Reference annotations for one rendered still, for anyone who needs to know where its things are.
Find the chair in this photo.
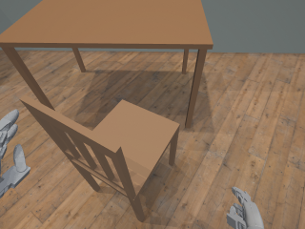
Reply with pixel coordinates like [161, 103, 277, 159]
[19, 95, 180, 222]

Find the right robot hand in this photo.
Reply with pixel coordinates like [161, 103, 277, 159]
[226, 186, 264, 229]

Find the table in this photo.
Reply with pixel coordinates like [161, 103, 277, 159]
[0, 0, 214, 129]

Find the left robot hand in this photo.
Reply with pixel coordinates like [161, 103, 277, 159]
[0, 109, 31, 198]

